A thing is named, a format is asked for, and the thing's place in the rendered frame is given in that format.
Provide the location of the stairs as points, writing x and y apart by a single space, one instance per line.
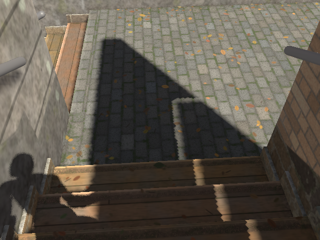
227 198
65 51

